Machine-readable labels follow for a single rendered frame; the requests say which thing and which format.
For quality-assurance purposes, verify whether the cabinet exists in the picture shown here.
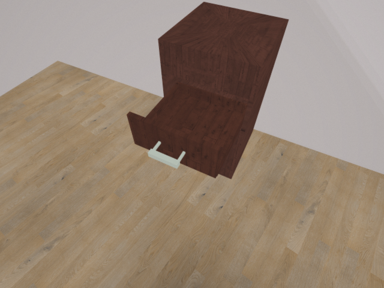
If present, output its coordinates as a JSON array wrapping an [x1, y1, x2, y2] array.
[[158, 2, 289, 179]]

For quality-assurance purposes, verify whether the drawer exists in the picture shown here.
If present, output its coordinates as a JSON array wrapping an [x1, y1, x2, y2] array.
[[127, 82, 248, 178]]

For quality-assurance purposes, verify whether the handle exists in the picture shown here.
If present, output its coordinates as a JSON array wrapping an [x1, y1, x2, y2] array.
[[148, 141, 185, 169], [184, 66, 216, 83]]

